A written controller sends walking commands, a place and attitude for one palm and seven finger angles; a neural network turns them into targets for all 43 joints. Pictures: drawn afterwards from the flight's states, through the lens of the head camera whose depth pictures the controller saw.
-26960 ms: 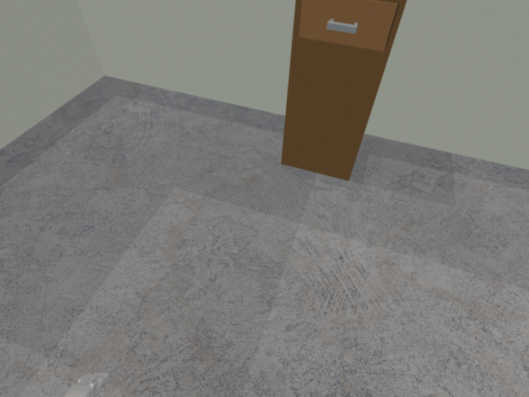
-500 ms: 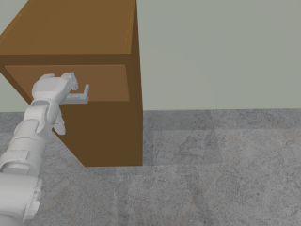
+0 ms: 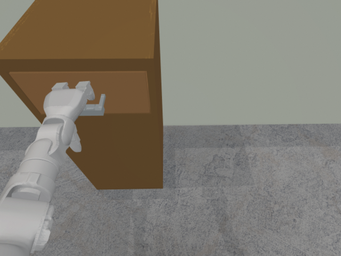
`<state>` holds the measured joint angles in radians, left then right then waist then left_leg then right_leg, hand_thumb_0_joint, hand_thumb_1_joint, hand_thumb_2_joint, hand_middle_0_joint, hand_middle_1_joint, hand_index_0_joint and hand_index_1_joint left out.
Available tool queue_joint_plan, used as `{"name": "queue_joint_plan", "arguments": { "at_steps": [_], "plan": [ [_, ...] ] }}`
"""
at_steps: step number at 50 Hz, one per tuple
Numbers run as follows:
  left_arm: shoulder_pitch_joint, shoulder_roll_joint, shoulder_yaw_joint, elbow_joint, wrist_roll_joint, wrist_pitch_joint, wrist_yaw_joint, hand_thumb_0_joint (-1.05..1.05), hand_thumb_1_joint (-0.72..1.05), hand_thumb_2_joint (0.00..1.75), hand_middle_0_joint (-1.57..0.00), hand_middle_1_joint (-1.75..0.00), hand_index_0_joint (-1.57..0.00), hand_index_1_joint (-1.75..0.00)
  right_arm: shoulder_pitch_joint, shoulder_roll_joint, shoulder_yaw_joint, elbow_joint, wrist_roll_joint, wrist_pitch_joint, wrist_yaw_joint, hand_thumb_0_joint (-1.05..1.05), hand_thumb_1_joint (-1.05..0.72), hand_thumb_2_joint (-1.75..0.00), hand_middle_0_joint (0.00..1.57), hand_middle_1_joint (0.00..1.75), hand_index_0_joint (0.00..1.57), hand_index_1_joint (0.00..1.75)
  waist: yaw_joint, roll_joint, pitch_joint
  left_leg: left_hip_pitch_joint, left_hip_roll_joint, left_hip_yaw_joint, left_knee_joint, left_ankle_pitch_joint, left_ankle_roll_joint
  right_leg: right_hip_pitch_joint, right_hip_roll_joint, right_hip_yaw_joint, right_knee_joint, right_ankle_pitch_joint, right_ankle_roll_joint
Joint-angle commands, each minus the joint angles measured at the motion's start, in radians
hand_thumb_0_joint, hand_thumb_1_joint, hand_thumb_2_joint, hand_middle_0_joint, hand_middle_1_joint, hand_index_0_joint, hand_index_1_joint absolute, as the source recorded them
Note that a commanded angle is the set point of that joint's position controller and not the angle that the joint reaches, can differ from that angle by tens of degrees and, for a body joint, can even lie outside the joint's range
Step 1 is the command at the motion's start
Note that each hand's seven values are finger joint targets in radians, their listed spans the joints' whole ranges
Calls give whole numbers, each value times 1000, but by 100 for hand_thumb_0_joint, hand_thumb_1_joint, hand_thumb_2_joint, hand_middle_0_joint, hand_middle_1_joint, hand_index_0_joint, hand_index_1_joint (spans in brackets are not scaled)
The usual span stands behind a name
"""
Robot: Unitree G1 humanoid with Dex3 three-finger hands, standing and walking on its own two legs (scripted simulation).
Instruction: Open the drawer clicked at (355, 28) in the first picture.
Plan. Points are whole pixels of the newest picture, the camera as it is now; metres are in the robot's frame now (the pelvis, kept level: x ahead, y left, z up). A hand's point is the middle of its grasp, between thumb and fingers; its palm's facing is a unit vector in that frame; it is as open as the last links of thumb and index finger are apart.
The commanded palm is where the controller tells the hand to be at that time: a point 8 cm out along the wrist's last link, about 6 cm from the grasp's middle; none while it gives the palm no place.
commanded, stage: lower the fingers behind the handle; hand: left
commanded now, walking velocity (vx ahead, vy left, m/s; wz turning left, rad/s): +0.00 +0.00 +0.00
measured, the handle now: (84, 104) +0.50 +0.25 +0.04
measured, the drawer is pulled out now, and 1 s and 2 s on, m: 0.00 0.00 0.00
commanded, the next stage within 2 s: lift the fingers back up to retry in 0.60 s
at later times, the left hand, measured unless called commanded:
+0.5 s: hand (75, 118) +0.44 +0.25 +0.05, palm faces -0.01 -0.02 -1.00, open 13.9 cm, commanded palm +0.42 +0.25 +0.07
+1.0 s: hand (75, 114) +0.45 +0.25 +0.06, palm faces -0.06 -0.03 -1.00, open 13.9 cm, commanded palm +0.43 +0.25 +0.11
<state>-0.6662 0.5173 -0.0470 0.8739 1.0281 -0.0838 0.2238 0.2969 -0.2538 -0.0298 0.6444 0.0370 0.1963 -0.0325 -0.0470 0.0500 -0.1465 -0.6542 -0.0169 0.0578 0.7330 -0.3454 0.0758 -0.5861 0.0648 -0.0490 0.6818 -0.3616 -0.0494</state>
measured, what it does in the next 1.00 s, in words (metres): stands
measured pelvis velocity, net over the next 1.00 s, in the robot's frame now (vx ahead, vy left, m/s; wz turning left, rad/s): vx -0.02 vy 0.02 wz -0.01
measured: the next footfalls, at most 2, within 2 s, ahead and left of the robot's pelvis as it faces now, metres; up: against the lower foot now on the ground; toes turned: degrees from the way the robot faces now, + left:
none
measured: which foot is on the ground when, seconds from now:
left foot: down 0.00-1.00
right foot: down 0.00-1.00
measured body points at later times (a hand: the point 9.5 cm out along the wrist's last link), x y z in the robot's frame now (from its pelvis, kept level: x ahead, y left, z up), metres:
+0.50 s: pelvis -0.03 +0.01 -0.01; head +0.05 +0.02 +0.43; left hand +0.43 +0.25 +0.10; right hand +0.01 -0.26 -0.13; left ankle +0.00 +0.07 -0.71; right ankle -0.03 -0.09 -0.71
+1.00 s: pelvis -0.02 +0.02 -0.01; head +0.05 +0.02 +0.44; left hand +0.44 +0.25 +0.11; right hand +0.01 -0.25 -0.13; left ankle +0.00 +0.07 -0.71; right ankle -0.03 -0.09 -0.71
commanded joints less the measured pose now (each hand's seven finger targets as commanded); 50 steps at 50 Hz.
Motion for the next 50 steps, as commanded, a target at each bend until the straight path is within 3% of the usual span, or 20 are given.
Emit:
{"name": "queue_joint_plan", "arguments": {
  "at_steps": [1,2,4,5,7,9,12,14,19,21,23,25,28,31,35,38,43,45,48,50],
  "plan": [
    [-234,212,53,-6,-2,26,-21,0,-50,30,-30,-120,-30,-120,79,-171,-52,-84,-2,-15,-22,0,-90,-90,20,30,20,30,-22,-86,-197,169,-5,-48,-54,259,-11,57,-4,49,-81,258,11],
    [-252,192,35,1,-2,25,-26,0,-50,30,-30,-120,-30,-120,89,-172,-52,-81,-3,-15,-21,0,-90,-90,20,30,20,30,-32,-99,-192,167,-5,-50,-52,255,-9,48,-3,46,-83,250,11],
    [-262,216,47,16,12,23,-23,0,-50,30,-30,-120,-30,-120,93,-173,-51,-86,-4,-18,-23,0,-90,-90,20,30,20,30,-30,-92,-184,155,-2,-54,-45,225,-10,13,-2,45,-72,207,10],
    [-244,191,28,24,11,26,-24,0,-50,30,-30,-120,-30,-120,96,-171,-50,-91,-4,-19,-22,0,-90,-90,20,30,20,30,-25,-82,-199,154,-6,-52,-41,226,-11,13,0,46,-67,205,8],
    [-254,216,48,31,12,26,-25,0,-50,30,-30,-120,-30,-120,110,-176,-51,-87,-7,-18,-23,0,-90,-90,20,30,20,30,-27,-91,-209,150,-2,-53,-33,235,-11,8,0,44,-61,210,7],
    [-256,182,12,53,9,32,-28,0,-50,30,-30,-120,-30,-120,114,-174,-48,-94,-4,-19,-23,0,-90,-90,20,30,20,30,-38,-93,-181,124,-5,-55,-25,195,-13,-24,0,43,-57,175,10],
    [-290,231,47,31,12,32,-25,0,-50,30,-30,-120,-30,-120,120,-180,-51,-94,-7,-20,-23,0,-90,-90,20,30,20,30,-29,-73,-219,131,0,-57,-18,195,-12,-26,1,45,-46,161,6],
    [-259,214,42,37,8,36,-22,0,-50,30,-30,-120,-30,-120,127,-173,-50,-100,-7,-22,-23,0,-90,-90,20,30,20,30,-19,-68,-235,133,-1,-55,-17,196,-13,-19,2,42,-40,160,6],
    [-297,184,13,52,2,39,-19,0,-50,30,-30,-120,-30,-120,131,-175,-49,-99,-1,-27,-23,0,-90,-90,20,30,20,30,-38,-79,-182,123,8,-71,-28,131,-14,-76,6,35,-47,82,7],
    [-298,193,23,34,-1,37,-16,0,-50,30,-30,-120,-30,-120,132,-174,-50,-102,-2,-33,-22,0,-90,-90,20,30,20,30,-28,-61,-210,132,7,-72,-29,124,-14,-71,5,36,-43,70,6],
    [-325,195,18,41,0,37,-14,0,-50,30,-30,-120,-30,-120,137,-175,-48,-98,-2,-35,-23,0,-90,-90,20,30,20,30,-36,-59,-204,133,10,-79,-34,110,-14,-83,5,34,-44,56,7],
    [-323,153,-9,49,-6,41,-13,0,-50,30,-30,-120,-30,-120,137,-174,-49,-95,0,-41,-22,0,-90,-90,20,30,20,30,-45,-70,-185,134,13,-82,-37,87,-14,-104,6,32,-49,38,8],
    [-351,204,18,67,0,47,-9,0,-50,30,-30,-120,-30,-120,148,-180,-46,-88,0,-47,-25,0,-90,-90,20,30,20,30,-47,-82,-189,117,12,-82,-37,74,-11,-98,5,36,-49,31,9],
    [-371,181,-4,84,3,57,-10,0,-50,30,-30,-120,-30,-120,148,-180,-43,-86,2,-56,-25,0,-90,-90,20,30,20,30,-55,-74,-167,106,13,-89,-42,32,-13,-127,4,31,-47,2,8],
    [-397,202,-5,114,12,74,-17,0,-50,30,-30,-120,-30,-120,157,-185,-39,-81,2,-60,-30,0,-90,-90,20,30,20,30,-67,-76,-169,95,12,-88,-32,34,-12,-139,4,32,-44,4,10],
    [-444,271,40,75,12,74,-24,0,-50,30,-30,-120,-30,-120,157,-183,-37,-86,1,-60,-35,0,-90,-90,20,30,20,30,-52,-50,-244,119,12,-83,-34,64,-11,-86,1,40,-42,24,11],
    [-480,248,32,-7,0,52,-36,0,-50,30,-30,-120,-30,-120,146,-172,-39,-93,2,-64,-38,0,-90,-90,20,30,20,30,-43,-1,-284,208,25,-98,-50,128,-16,-73,3,34,-47,59,8],
    [-480,209,14,-35,-7,44,-37,0,-50,30,-30,-120,-30,-120,141,-168,-43,-94,3,-68,-38,0,-90,-90,20,30,20,30,-46,-6,-273,238,30,-104,-61,136,-19,-78,4,30,-57,62,8],
    [-517,239,40,-107,-16,22,-32,0,-50,30,-30,-120,-30,-120,135,-168,-46,-91,2,-74,-40,0,-90,-90,20,30,20,30,-43,-8,-304,275,31,-106,-69,178,-14,-42,4,36,-70,91,9],
    [-510,230,44,-128,-21,14,-28,0,-50,30,-30,-120,-30,-120,131,-165,-50,-87,2,-78,-40,0,-90,-90,20,30,20,30,-36,0,-285,292,32,-113,-82,191,-17,-37,3,31,-78,97,6]
  ]
}}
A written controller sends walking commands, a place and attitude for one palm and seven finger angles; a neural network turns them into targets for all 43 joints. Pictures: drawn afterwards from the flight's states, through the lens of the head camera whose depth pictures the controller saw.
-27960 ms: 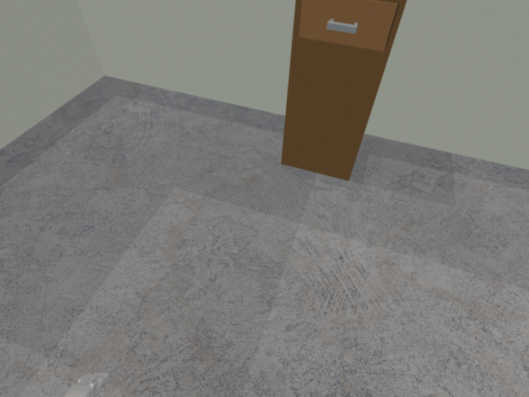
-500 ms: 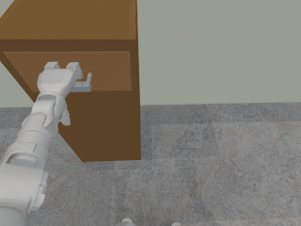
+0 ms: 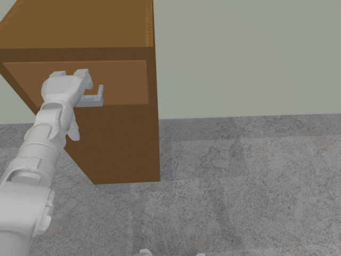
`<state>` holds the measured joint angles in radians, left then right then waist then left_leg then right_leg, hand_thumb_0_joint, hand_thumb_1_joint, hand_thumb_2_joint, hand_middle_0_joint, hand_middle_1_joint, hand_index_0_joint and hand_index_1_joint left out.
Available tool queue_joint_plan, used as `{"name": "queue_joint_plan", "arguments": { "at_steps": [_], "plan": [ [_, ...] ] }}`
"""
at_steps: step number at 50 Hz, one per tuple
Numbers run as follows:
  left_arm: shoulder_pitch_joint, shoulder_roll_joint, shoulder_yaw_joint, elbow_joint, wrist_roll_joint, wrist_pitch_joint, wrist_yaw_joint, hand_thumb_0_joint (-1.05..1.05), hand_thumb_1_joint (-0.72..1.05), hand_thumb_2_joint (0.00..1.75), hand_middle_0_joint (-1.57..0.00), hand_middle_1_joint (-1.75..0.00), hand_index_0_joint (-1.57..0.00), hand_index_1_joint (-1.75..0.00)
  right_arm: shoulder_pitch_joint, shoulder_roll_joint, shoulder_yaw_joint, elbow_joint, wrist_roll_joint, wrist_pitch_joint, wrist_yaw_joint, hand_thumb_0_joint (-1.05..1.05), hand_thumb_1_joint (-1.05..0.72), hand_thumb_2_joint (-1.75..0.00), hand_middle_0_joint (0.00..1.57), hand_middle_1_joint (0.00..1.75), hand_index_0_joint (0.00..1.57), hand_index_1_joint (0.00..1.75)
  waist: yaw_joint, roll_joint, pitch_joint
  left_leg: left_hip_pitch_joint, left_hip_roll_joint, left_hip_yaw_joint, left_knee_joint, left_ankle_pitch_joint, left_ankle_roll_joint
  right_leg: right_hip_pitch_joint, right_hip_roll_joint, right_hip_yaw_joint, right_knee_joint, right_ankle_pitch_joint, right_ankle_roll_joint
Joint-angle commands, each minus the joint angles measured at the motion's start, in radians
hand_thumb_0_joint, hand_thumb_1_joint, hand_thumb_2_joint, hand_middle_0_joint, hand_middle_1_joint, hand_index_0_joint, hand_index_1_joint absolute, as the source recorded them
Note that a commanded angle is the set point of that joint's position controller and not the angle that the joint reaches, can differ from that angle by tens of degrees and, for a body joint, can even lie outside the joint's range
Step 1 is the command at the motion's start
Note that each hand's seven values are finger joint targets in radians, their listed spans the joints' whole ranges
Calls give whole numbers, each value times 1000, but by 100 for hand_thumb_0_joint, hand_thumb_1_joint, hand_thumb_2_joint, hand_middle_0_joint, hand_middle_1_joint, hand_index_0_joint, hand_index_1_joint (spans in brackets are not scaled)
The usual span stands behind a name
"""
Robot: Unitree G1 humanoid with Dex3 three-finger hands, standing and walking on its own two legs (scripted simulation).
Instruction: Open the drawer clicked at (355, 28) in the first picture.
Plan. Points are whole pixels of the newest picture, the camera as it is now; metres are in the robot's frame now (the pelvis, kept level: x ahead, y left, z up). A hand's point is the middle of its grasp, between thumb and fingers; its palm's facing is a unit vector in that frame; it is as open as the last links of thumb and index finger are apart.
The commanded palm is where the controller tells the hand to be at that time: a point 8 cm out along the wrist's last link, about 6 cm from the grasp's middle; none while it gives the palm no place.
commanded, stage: lift the fingers back up to retry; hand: left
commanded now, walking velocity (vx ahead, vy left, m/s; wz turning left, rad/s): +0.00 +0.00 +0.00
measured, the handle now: (82, 95) +0.52 +0.24 +0.05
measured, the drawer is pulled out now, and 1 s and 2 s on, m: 0.00 0.00 0.00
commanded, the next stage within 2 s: re-aim the fingers above the handle in 0.48 s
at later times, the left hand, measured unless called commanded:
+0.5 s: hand (70, 95) +0.47 +0.24 +0.10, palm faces -0.04 -0.07 -1.00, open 13.7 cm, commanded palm +0.44 +0.24 +0.16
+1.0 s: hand (68, 95) +0.46 +0.24 +0.10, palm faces -0.03 -0.04 -1.00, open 13.9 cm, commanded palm +0.44 +0.24 +0.16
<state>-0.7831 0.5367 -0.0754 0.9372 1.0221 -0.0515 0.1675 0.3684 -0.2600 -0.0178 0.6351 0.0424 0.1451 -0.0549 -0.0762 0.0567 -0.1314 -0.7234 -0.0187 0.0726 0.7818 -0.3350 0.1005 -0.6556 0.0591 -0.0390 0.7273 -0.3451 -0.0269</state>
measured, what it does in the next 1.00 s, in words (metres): stands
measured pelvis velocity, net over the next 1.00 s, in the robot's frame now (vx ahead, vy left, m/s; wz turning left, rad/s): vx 0.04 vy -0.02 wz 0.02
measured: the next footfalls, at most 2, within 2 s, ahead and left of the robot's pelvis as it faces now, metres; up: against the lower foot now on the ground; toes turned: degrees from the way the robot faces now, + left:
none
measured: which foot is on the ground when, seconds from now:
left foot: down 0.00-1.00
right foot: down 0.00-1.00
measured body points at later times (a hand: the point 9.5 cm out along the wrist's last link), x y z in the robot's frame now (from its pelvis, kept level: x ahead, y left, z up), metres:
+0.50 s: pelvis +0.04 -0.01 +0.02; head +0.10 -0.02 +0.47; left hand +0.47 +0.24 +0.15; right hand +0.14 -0.26 -0.11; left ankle +0.02 +0.05 -0.71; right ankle +0.00 -0.11 -0.71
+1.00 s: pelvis +0.04 -0.02 +0.02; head +0.10 -0.04 +0.46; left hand +0.46 +0.24 +0.16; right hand +0.13 -0.28 -0.12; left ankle +0.02 +0.05 -0.71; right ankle +0.00 -0.11 -0.71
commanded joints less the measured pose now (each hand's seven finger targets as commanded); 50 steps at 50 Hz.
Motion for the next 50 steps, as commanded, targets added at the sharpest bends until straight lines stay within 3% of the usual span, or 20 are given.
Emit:
{"name": "queue_joint_plan", "arguments": {
  "at_steps": [1,3,4,6,8,11,16,17,22,24,26,29,31,33,37,39,41,43,47,50],
  "plan": [
    [-409,208,71,-229,-15,-25,31,0,-50,30,-30,-120,-30,-120,55,-159,-64,-75,-5,-30,-16,0,-90,-90,20,30,20,30,-4,9,-321,388,35,-127,-132,211,-44,39,10,21,-123,96,-18],
    [-437,228,92,-295,-15,-41,41,0,-50,30,-30,-120,-30,-120,51,-158,-71,-72,-9,-31,-13,0,-90,-90,20,30,20,30,1,41,-360,451,38,-133,-131,282,-48,47,12,21,-126,129,-21],
    [-409,220,96,-307,-12,-42,45,0,-50,30,-30,-120,-30,-120,51,-154,-73,-69,-10,-31,-10,0,-90,-90,20,30,20,30,11,55,-371,479,39,-139,-131,327,-54,48,14,15,-122,145,-24],
    [-425,170,64,-350,-19,-44,49,0,-50,30,-30,-120,-30,-120,41,-151,-79,-66,-11,-33,-3,0,-90,-90,20,30,20,30,2,68,-371,532,46,-150,-132,383,-62,29,16,9,-129,157,-23],
    [-437,225,109,-358,-21,-36,57,0,-50,30,-30,-120,-30,-120,34,-156,-79,-54,-10,-31,1,0,-90,-90,20,30,20,30,9,61,-361,539,49,-153,-138,422,-67,49,17,6,-134,174,-24],
    [-385,225,118,-382,-28,-3,59,0,-50,30,-30,-120,-30,-120,12,-152,-75,-62,-11,-24,8,0,-90,-90,20,30,20,30,33,68,-401,557,42,-137,-141,520,-72,115,15,7,-137,239,-25],
    [-347,255,144,-429,-42,35,32,0,-50,30,-30,-120,-30,-120,-24,-152,-73,-72,-4,-14,13,0,-90,-90,20,30,20,30,51,28,-408,570,40,-126,-155,612,-68,206,9,14,-155,325,-22],
    [-353,247,132,-422,-42,38,23,0,-50,30,-30,-120,-30,-120,-28,-155,-69,-72,-5,-9,11,0,-90,-90,20,30,20,30,40,1,-400,562,39,-126,-155,628,-66,218,8,16,-160,342,-20],
    [-249,232,125,-382,-50,46,-27,0,-50,30,-30,-120,-30,-120,-59,-153,-62,-84,-2,7,5,0,-90,-90,20,30,20,30,53,-59,-347,496,22,-88,-172,581,-44,303,-4,33,-180,419,-16],
    [-246,244,126,-389,-40,38,-41,0,-50,30,-30,-120,-30,-120,-66,-151,-61,-83,-1,11,2,0,-90,-90,20,30,20,30,57,-37,-342,495,17,-80,-169,575,-43,304,-7,37,-176,438,-16],
    [-248,185,74,-419,-41,29,-59,0,-50,30,-30,-120,-30,-120,-70,-147,-63,-88,0,14,4,0,-90,-90,20,30,20,30,44,-22,-331,520,16,-85,-165,601,-43,281,-6,34,-182,443,-15],
    [-221,184,76,-476,-51,3,-81,0,-50,30,-30,-120,-30,-120,-80,-143,-70,-96,-2,18,5,0,-90,-90,20,30,20,30,48,12,-352,559,13,-85,-153,635,-41,282,-4,43,-185,458,-15],
    [-220,212,102,-481,-55,-16,-85,0,-50,30,-30,-120,-30,-120,-82,-144,-69,-92,-3,20,1,0,-90,-90,20,30,20,30,48,-2,-342,543,10,-88,-153,610,-41,283,-5,42,-183,454,-16],
    [-272,194,83,-477,-62,-32,-83,0,-50,30,-30,-120,-30,-120,-86,-141,-67,-87,-3,21,-1,0,-90,-90,20,30,20,30,32,-16,-310,520,5,-88,-154,553,-37,265,-5,42,-184,431,-15],
    [-301,307,182,-467,-54,-54,-47,0,-50,30,-30,-120,-30,-120,-85,-148,-66,-78,-11,19,-9,0,-90,-90,20,30,20,30,54,-16,-356,474,-4,-79,-151,509,-37,313,-10,51,-169,448,-19],
    [-292,280,164,-454,-44,-54,-28,0,-50,30,-30,-120,-30,-120,-86,-138,-64,-79,-7,16,-8,0,-90,-90,20,30,20,30,57,19,-358,472,-6,-79,-147,523,-40,300,-9,47,-157,455,-21],
    [-329,226,114,-443,-42,-45,-17,0,-50,30,-30,-120,-30,-120,-85,-137,-67,-73,-5,11,-2,0,-90,-90,20,30,20,30,38,30,-339,488,-1,-84,-144,516,-44,251,-6,39,-158,415,-21],
    [-320,274,148,-431,-37,-35,-14,0,-50,30,-30,-120,-30,-120,-78,-145,-70,-69,-6,13,-1,0,-90,-90,20,30,20,30,46,28,-384,492,1,-81,-142,522,-43,278,-6,46,-156,425,-19],
    [-239,265,151,-384,-51,-6,-33,0,-50,30,-30,-120,-30,-120,-75,-150,-69,-80,-4,20,0,0,-90,-90,20,30,20,30,56,-41,-392,447,-4,-68,-153,510,-38,350,-10,50,-164,476,-15],
    [-220,235,118,-396,-56,0,-58,0,-50,30,-30,-120,-30,-120,-84,-153,-68,-88,2,24,0,0,-90,-90,20,30,20,30,50,-48,-344,450,0,-68,-163,489,-36,321,-8,45,-173,455,-12]
  ]
}}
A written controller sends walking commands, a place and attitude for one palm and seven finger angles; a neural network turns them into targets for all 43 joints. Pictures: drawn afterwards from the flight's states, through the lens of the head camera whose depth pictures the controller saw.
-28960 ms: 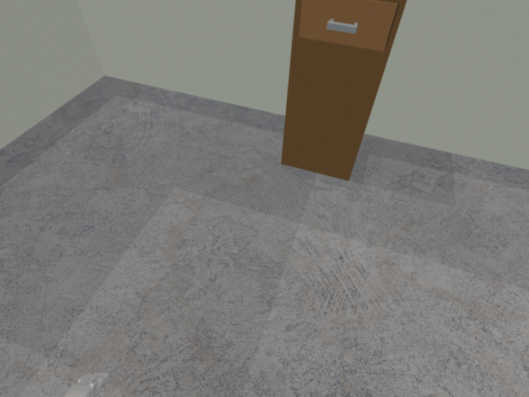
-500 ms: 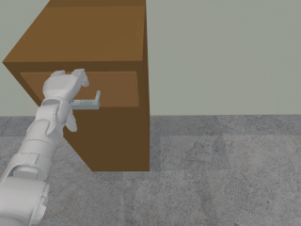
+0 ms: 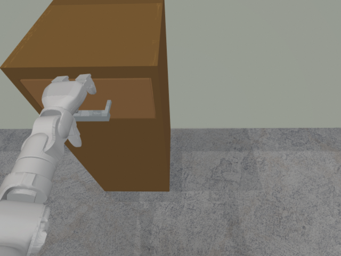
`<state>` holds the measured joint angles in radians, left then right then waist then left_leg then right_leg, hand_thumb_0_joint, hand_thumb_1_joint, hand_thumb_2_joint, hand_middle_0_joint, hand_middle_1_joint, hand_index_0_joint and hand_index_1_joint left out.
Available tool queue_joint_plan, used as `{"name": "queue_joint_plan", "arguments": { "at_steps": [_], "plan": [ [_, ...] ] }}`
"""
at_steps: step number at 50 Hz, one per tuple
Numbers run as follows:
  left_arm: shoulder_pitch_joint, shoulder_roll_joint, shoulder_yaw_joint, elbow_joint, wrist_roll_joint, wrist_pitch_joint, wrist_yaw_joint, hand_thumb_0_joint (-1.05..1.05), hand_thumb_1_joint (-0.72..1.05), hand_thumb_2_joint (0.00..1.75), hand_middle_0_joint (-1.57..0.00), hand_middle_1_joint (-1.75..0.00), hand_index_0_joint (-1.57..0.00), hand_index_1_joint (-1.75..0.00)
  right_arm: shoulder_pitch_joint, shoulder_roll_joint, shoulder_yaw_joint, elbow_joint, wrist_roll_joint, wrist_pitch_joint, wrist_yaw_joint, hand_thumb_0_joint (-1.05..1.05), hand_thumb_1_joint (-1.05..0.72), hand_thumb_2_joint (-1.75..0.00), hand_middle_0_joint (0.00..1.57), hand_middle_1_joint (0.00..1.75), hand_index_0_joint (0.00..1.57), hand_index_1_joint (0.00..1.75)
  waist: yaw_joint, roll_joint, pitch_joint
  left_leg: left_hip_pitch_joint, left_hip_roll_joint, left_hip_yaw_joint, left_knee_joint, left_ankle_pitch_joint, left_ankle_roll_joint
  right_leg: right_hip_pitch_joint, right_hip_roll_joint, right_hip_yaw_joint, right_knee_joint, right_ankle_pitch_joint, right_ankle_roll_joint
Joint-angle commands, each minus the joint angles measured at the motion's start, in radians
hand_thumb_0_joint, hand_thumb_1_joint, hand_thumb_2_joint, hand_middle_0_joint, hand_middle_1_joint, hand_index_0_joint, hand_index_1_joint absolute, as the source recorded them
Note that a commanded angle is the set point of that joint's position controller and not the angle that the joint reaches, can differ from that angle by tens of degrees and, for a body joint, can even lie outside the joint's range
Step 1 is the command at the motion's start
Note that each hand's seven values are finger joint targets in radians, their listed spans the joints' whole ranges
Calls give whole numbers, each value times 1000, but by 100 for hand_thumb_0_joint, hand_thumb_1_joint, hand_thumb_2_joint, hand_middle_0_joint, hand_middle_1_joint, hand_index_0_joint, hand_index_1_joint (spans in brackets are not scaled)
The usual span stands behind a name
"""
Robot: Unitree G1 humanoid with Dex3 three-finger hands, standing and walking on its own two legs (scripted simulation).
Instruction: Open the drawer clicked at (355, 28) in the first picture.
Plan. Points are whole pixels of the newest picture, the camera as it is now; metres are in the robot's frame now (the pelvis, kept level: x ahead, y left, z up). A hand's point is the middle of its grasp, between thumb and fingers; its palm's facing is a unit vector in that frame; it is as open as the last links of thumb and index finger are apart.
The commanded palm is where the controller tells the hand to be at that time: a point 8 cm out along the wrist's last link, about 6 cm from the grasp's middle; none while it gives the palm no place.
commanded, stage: re-aim the fingers above the handle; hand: left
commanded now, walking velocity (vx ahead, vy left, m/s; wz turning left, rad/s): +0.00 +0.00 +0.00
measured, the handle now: (91, 109) +0.49 +0.25 +0.03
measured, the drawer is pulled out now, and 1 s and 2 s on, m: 0.00 0.00 0.00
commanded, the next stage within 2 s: lower the fingers behind the handle in 1.60 s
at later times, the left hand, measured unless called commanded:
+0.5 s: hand (75, 115) +0.42 +0.25 +0.08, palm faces -0.07 -0.03 -1.00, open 13.9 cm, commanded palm +0.41 +0.25 +0.14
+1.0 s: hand (75, 112) +0.43 +0.26 +0.08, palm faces -0.04 -0.03 -1.00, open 13.6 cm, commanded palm +0.41 +0.24 +0.14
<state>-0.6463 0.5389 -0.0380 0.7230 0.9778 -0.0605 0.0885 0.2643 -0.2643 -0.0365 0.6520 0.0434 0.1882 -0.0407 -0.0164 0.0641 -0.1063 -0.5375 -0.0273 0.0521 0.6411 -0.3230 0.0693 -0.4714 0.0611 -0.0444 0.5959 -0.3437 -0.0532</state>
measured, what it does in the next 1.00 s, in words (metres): stands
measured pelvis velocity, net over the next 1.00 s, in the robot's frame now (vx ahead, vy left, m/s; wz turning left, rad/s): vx -0.01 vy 0.01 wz -0.02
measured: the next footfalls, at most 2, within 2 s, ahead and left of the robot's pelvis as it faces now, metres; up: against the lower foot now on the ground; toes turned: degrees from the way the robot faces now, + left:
none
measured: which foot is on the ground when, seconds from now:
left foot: down 0.00-1.00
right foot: down 0.00-1.00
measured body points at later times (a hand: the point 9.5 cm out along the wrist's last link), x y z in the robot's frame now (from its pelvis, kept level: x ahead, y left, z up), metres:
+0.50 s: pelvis -0.01 +0.00 +0.00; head +0.04 -0.01 +0.45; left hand +0.42 +0.25 +0.13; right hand +0.08 -0.26 -0.13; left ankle -0.01 +0.07 -0.72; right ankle -0.04 -0.09 -0.72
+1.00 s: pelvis -0.01 +0.01 +0.00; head +0.04 -0.01 +0.45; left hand +0.43 +0.25 +0.14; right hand +0.07 -0.25 -0.13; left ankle -0.01 +0.07 -0.72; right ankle -0.04 -0.09 -0.72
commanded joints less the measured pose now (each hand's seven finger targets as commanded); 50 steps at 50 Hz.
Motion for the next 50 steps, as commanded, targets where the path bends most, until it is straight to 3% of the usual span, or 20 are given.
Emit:
{"name": "queue_joint_plan", "arguments": {
  "at_steps": [1,5,7,10,12,15,17,19,21,22,26,27,30,33,35,37,38,42,47,50],
  "plan": [
    [-355,230,76,-186,-12,7,17,0,-50,30,-30,-120,-30,-120,19,-148,-48,-108,1,-18,-14,0,-90,-90,20,30,20,30,-8,-52,-363,259,6,-47,-26,465,-3,141,-10,53,-46,447,14],
    [-359,257,103,-207,-13,-23,10,0,-50,30,-30,-120,-30,-120,20,-146,-48,-113,1,-18,-21,0,-90,-90,20,30,20,30,-4,-57,-345,241,2,-45,-35,429,1,154,-12,60,-52,433,13],
    [-392,301,143,-240,-5,-46,24,0,-50,30,-30,-120,-30,-120,19,-146,-48,-109,-4,-19,-25,0,-90,-90,20,30,20,30,2,-34,-356,246,5,-52,-37,444,-1,154,-11,60,-46,425,8],
    [-405,297,146,-231,2,-54,57,0,-50,30,-30,-120,-30,-120,20,-138,-48,-102,-3,-30,-22,0,-90,-90,20,30,20,30,1,14,-338,261,8,-55,-38,423,-6,105,-7,54,-44,368,5],
    [-416,328,170,-198,9,-44,76,0,-50,30,-30,-120,-30,-120,23,-142,-45,-95,-4,-32,-25,0,-90,-90,20,30,20,30,0,-11,-333,231,8,-57,-42,404,-7,115,-7,53,-43,350,3],
    [-422,274,121,-186,15,-23,90,0,-50,30,-30,-120,-30,-120,30,-139,-52,-94,-1,-45,-19,0,-90,-90,20,30,20,30,-6,9,-368,271,11,-53,-37,405,-10,91,-5,48,-40,334,5],
    [-410,277,119,-161,12,-8,83,0,-50,30,-30,-120,-30,-120,38,-147,-52,-92,-2,-44,-19,0,-90,-90,20,30,20,30,-10,-12,-387,273,11,-53,-36,419,-9,108,-5,51,-44,350,6],
    [-432,189,33,-140,6,6,62,0,-50,30,-30,-120,-30,-120,39,-146,-53,-91,6,-45,-16,0,-90,-90,20,30,20,30,-36,-30,-334,281,15,-58,-38,386,-9,59,-6,42,-54,319,10],
    [-443,169,7,-136,3,11,43,0,-50,30,-30,-120,-30,-120,39,-148,-52,-93,7,-46,-16,0,-90,-90,20,30,20,30,-42,-31,-318,289,15,-65,-44,356,-8,43,-7,42,-64,283,10],
    [-469,143,-17,-133,0,9,31,0,-50,30,-30,-120,-30,-120,42,-148,-53,-92,5,-46,-18,0,-90,-90,20,30,20,30,-59,-43,-311,297,17,-67,-45,347,-5,32,-7,43,-72,270,11],
    [-520,238,51,-112,4,-17,24,0,-50,30,-30,-120,-30,-120,56,-152,-45,-86,5,-50,-31,0,-90,-90,20,30,20,30,-50,-52,-298,256,9,-72,-45,292,-1,35,-11,51,-68,243,9],
    [-548,206,29,-178,-4,-37,26,0,-50,30,-30,-120,-30,-120,54,-148,-47,-94,-1,-51,-29,0,-90,-90,20,30,20,30,-43,-18,-345,284,8,-72,-43,337,-4,54,-11,52,-61,274,4],
    [-559,142,4,-218,-6,-59,58,0,-50,30,-30,-120,-30,-120,60,-132,-52,-90,-5,-62,-17,0,-90,-90,20,30,20,30,-37,50,-373,352,17,-87,-25,417,-18,-4,-3,37,-38,279,0],
    [-521,268,130,-157,17,-32,108,0,-50,30,-30,-120,-30,-120,67,-137,-48,-84,-10,-58,-10,0,-90,-90,20,30,20,30,-4,11,-386,307,20,-89,-24,457,-25,33,3,31,-17,302,-4],
    [-502,278,138,-113,29,12,135,0,-50,30,-30,-120,-30,-120,56,-136,-39,-84,-10,-55,-9,0,-90,-90,20,30,20,30,4,-10,-367,249,17,-73,-32,435,-25,61,0,30,-12,319,-3],
    [-466,294,156,-90,41,52,147,0,-50,30,-30,-120,-30,-120,49,-139,-39,-88,-12,-53,-5,0,-90,-90,20,30,20,30,22,-34,-397,234,19,-65,-38,466,-27,109,0,31,-11,350,-4],
    [-463,289,146,-96,42,66,149,0,-50,30,-30,-120,-30,-120,47,-137,-38,-92,-10,-52,-5,0,-90,-90,20,30,20,30,22,-21,-404,237,19,-56,-38,469,-26,121,-3,36,-14,368,-1],
    [-454,335,169,-75,40,104,139,0,-50,30,-30,-120,-30,-120,33,-144,-34,-87,-5,-42,-17,0,-90,-90,20,30,20,30,17,-93,-403,203,16,-38,-57,434,-16,196,-10,49,-39,403,9],
    [-387,256,97,-108,18,84,69,0,-50,30,-30,-120,-30,-120,27,-148,-39,-105,3,-46,-26,0,-90,-90,20,30,20,30,-5,-72,-376,258,19,-36,-72,430,-7,186,-13,52,-69,397,13],
    [-384,134,-15,-127,5,53,14,0,-50,30,-30,-120,-30,-120,27,-144,-44,-109,9,-53,-25,0,-90,-90,20,30,20,30,-36,-49,-286,290,19,-47,-70,388,-3,95,-10,48,-90,336,15]
  ]
}}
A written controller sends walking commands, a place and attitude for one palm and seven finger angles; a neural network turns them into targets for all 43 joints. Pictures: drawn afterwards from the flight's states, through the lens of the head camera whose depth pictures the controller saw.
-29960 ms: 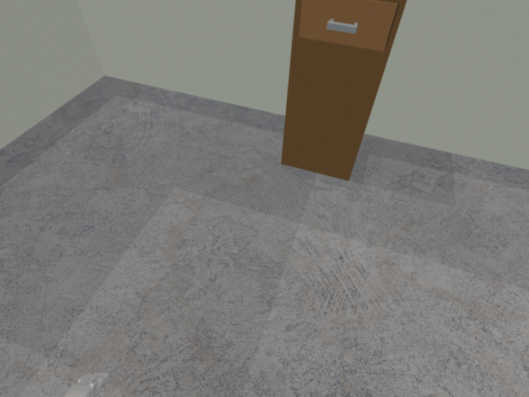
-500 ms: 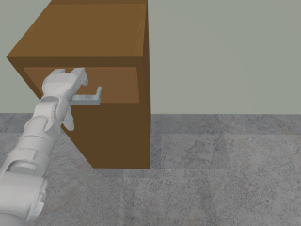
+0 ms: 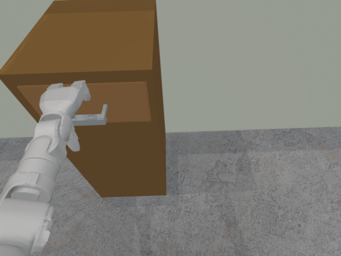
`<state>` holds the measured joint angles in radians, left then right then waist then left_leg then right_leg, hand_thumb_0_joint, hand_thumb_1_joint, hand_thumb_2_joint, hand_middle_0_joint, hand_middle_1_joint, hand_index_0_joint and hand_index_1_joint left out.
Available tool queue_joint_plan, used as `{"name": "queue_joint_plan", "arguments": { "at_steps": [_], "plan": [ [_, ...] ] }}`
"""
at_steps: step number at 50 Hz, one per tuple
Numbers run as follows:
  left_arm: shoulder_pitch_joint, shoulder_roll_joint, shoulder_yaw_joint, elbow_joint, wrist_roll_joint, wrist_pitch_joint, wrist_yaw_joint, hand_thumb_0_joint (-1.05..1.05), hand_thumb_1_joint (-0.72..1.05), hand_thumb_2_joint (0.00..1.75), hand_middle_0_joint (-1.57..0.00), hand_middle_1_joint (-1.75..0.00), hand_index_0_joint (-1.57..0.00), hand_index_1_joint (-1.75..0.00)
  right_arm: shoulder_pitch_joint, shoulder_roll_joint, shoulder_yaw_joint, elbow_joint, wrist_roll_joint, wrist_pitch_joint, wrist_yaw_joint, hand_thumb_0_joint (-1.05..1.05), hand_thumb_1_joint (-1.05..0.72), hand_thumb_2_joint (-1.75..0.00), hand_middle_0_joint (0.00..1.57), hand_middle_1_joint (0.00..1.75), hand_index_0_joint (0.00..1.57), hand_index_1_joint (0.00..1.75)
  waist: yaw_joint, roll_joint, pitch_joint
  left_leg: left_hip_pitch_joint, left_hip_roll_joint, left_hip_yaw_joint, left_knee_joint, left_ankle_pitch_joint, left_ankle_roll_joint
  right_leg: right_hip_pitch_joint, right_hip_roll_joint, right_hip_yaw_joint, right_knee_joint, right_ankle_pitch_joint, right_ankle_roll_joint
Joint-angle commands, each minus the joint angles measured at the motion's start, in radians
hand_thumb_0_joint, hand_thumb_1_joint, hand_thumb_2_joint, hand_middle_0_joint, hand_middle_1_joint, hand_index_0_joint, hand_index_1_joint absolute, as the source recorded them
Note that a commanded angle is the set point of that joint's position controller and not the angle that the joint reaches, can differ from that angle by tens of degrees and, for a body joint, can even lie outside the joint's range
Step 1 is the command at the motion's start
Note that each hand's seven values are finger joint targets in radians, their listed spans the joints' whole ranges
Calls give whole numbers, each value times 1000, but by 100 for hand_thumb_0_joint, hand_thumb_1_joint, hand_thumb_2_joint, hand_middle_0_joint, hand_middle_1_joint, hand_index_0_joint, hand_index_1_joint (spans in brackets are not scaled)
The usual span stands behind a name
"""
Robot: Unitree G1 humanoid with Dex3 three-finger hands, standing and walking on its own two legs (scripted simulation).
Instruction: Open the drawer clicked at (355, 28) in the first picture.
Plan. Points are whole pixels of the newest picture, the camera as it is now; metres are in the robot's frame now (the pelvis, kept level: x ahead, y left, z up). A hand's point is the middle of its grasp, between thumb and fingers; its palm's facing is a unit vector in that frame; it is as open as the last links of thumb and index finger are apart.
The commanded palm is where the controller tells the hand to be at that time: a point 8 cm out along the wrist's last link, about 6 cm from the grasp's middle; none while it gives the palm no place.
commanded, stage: re-aim the fingers above the handle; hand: left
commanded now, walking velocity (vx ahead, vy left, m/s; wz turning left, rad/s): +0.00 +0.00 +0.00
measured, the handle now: (87, 114) +0.49 +0.25 +0.03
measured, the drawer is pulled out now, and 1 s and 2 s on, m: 0.00 0.00 0.00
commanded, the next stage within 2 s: lower the fingers behind the handle in 0.60 s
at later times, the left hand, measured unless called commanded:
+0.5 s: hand (78, 114) +0.44 +0.25 +0.08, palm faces -0.05 -0.02 -1.00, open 13.6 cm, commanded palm +0.41 +0.25 +0.14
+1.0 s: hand (80, 126) +0.42 +0.25 +0.05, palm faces -0.10 -0.04 -0.99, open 13.9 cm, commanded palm +0.41 +0.24 +0.12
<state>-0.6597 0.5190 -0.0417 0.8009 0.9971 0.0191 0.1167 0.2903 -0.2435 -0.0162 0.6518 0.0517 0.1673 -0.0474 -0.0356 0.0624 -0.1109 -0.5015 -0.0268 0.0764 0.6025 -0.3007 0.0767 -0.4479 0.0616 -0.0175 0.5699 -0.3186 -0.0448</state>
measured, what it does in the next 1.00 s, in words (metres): stands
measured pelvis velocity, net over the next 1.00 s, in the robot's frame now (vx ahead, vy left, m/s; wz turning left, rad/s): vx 0.00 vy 0.00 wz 0.02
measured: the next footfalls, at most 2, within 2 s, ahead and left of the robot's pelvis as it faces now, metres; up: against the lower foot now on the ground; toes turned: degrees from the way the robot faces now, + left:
none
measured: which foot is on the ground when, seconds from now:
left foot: down 0.00-1.00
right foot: down 0.00-1.00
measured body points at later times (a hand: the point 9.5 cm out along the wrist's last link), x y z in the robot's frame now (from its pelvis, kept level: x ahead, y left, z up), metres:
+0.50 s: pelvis +0.00 +0.00 +0.00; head +0.05 -0.02 +0.45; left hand +0.44 +0.24 +0.13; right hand +0.09 -0.25 -0.14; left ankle -0.01 +0.07 -0.73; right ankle -0.03 -0.09 -0.73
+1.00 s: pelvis +0.00 +0.00 +0.00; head +0.05 -0.01 +0.44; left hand +0.42 +0.25 +0.11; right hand +0.09 -0.27 -0.13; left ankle -0.01 +0.07 -0.73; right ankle -0.03 -0.09 -0.73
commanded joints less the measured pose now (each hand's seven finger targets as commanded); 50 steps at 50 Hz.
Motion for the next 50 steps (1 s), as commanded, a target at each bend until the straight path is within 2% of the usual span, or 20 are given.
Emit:
{"name": "queue_joint_plan", "arguments": {
  "at_steps": [1,2,6,9,11,13,16,19,22,25,27,28,29,33,35,38,39,43,47,50],
  "plan": [
    [-388,140,-29,-214,-20,-41,-29,0,-50,30,-30,-120,-30,-120,4,-165,-63,-105,0,-32,-19,0,-90,-90,20,30,20,30,-28,-54,-261,261,20,-78,-32,346,-11,50,-11,19,-69,286,6],
    [-421,100,-66,-246,-31,-62,-44,0,-50,30,-30,-120,-30,-120,9,-163,-67,-104,-3,-34,-20,0,-90,-90,20,30,20,30,-46,-43,-258,276,19,-79,-28,348,-8,41,-14,24,-77,282,5],
    [-503,189,10,-304,-38,-141,-34,0,-50,30,-30,-120,-30,-120,24,-161,-70,-86,-7,-40,-27,0,-90,-90,20,30,20,30,-38,3,-279,290,10,-97,-12,319,-12,5,-12,27,-58,250,-3],
    [-543,239,73,-383,-31,-182,25,0,-50,30,-30,-120,-30,-120,30,-153,-76,-82,-15,-46,-20,0,-90,-90,20,30,20,30,-7,64,-388,336,9,-109,7,426,-26,17,-7,21,-18,298,-11],
    [-520,282,125,-336,-20,-168,75,0,-50,30,-30,-120,-30,-120,24,-152,-73,-71,-16,-48,-13,0,-90,-90,20,30,20,30,8,80,-380,318,13,-111,15,448,-37,-2,-3,11,-2,291,-15],
    [-500,331,175,-259,-8,-122,117,0,-50,30,-30,-120,-30,-120,17,-154,-65,-67,-17,-45,-8,0,-90,-90,20,30,20,30,22,18,-360,235,10,-103,8,418,-35,35,-3,8,8,296,-13],
    [-438,286,127,-164,12,-25,134,0,-50,30,-30,-120,-30,-120,-1,-157,-59,-73,-15,-42,1,0,-90,-90,20,30,20,30,34,-5,-364,197,12,-80,-5,389,-38,67,-5,6,5,302,-9],
    [-387,231,57,-93,22,45,82,0,-50,30,-30,-120,-30,-120,8,-172,-61,-86,-12,-30,5,0,-90,-90,20,30,20,30,19,-51,-384,211,18,-64,-5,417,-30,102,-7,10,-8,354,0],
    [-378,266,73,-61,11,59,29,0,-50,30,-30,-120,-30,-120,3,-181,-52,-92,-6,-8,-5,0,-90,-90,20,30,20,30,10,-132,-331,167,13,-59,-21,387,-20,141,-13,17,-33,373,6],
    [-392,256,61,-118,-13,18,-21,0,-50,30,-30,-120,-30,-120,-3,-178,-50,-114,-2,-11,-20,0,-90,-90,20,30,20,30,4,-138,-305,159,6,-55,-31,324,-8,158,-22,30,-51,363,13],
    [-446,278,76,-210,-17,-53,-43,0,-50,30,-30,-120,-30,-120,-4,-174,-55,-121,-7,-14,-30,0,-90,-90,20,30,20,30,-4,-88,-334,185,5,-61,-23,346,-3,165,-25,42,-48,381,9],
    [-458,240,46,-261,-18,-89,-46,0,-50,30,-30,-120,-30,-120,-3,-162,-60,-125,-7,-19,-30,0,-90,-90,20,30,20,30,-5,-29,-339,220,2,-64,-18,357,-2,135,-20,45,-47,373,7],
    [-449,209,31,-282,-18,-119,-45,0,-50,30,-30,-120,-30,-120,8,-155,-64,-120,-11,-24,-31,0,-90,-90,20,30,20,30,-12,-18,-334,251,4,-72,-10,373,-2,100,-15,39,-45,358,4],
    [-465,262,101,-381,-22,-196,5,0,-50,30,-30,-120,-30,-120,23,-147,-77,-99,-16,-33,-24,0,-90,-90,20,30,20,30,2,59,-387,316,12,-94,15,459,-17,50,-4,32,-22,344,-5],
    [-440,245,107,-349,-28,-182,47,0,-50,30,-30,-120,-30,-120,21,-146,-77,-85,-16,-37,-13,0,-90,-90,20,30,20,30,5,57,-357,301,14,-94,18,453,-25,19,-1,19,-12,325,-7],
    [-403,231,108,-213,-18,-113,100,0,-50,30,-30,-120,-30,-120,23,-157,-72,-67,-13,-37,0,0,-90,-90,20,30,20,30,6,-33,-297,204,15,-92,1,366,-29,10,-2,7,-6,273,-6],
    [-381,232,109,-200,-11,-87,111,0,-50,30,-30,-120,-30,-120,19,-160,-73,-71,-14,-38,5,0,-90,-90,20,30,20,30,18,-28,-312,200,14,-86,-2,358,-30,21,-2,8,-3,270,-8],
    [-393,197,48,-145,16,-12,99,0,-50,30,-30,-120,-30,-120,25,-170,-73,-81,-12,-29,11,0,-90,-90,20,30,20,30,4,-55,-357,192,11,-71,4,357,-24,60,-7,17,-10,304,-3],
    [-432,166,10,-192,1,-31,48,0,-50,30,-30,-120,-30,-120,25,-171,-76,-96,-14,-24,-2,0,-90,-90,20,30,20,30,-25,-75,-370,211,6,-73,13,374,-11,85,-11,29,-23,355,4],
    [-455,197,36,-217,1,-87,36,0,-50,30,-30,-120,-30,-120,27,-164,-74,-93,-14,-28,-15,0,-90,-90,20,30,20,30,-24,-35,-331,223,8,-84,15,346,-11,30,-8,28,-20,299,2]
  ]
}}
